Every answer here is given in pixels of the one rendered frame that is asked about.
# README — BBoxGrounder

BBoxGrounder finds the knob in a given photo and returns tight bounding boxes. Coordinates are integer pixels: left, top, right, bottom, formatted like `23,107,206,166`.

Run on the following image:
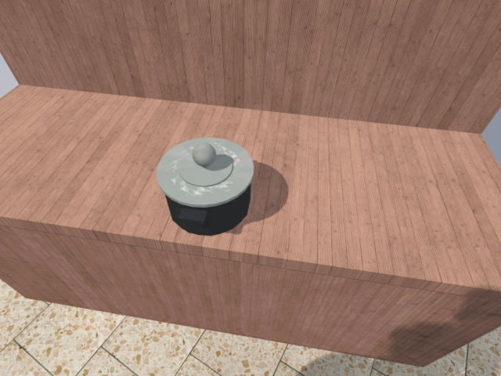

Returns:
192,143,216,167

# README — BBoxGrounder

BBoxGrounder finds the pot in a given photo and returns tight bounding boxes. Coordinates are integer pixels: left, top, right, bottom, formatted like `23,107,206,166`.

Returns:
165,185,251,236

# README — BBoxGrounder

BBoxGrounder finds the table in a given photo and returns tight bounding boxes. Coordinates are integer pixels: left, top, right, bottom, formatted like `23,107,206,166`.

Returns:
0,0,501,367

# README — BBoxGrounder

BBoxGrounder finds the lid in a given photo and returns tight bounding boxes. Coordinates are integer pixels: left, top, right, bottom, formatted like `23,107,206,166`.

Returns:
157,137,254,208

